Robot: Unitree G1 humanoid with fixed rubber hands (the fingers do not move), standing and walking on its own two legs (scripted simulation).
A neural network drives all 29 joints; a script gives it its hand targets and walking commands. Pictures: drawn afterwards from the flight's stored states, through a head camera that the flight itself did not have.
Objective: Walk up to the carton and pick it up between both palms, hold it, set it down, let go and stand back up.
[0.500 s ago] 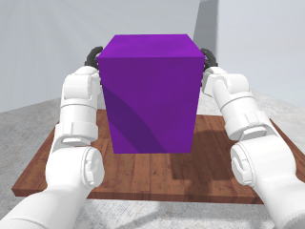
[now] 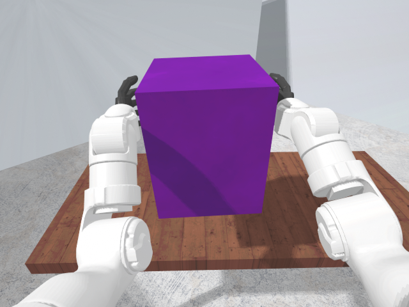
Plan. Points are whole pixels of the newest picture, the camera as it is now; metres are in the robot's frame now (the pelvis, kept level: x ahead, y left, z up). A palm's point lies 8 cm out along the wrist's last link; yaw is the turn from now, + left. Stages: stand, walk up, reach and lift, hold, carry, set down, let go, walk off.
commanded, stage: hold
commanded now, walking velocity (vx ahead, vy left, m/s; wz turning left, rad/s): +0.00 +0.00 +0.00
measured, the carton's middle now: (206, 133) +0.36 +0.00 +0.24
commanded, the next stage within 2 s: none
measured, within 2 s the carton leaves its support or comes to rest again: neither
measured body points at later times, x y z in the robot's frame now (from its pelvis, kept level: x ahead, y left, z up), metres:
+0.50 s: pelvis -0.02 -0.02 +0.00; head -0.11 +0.02 +0.44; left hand +0.38 +0.17 +0.30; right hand +0.37 -0.13 +0.31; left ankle +0.02 +0.13 -0.74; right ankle +0.01 -0.12 -0.74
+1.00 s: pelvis +0.01 +0.01 +0.00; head -0.11 +0.03 +0.43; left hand +0.37 +0.15 +0.29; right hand +0.37 -0.14 +0.30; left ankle +0.02 +0.13 -0.74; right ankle +0.01 -0.12 -0.74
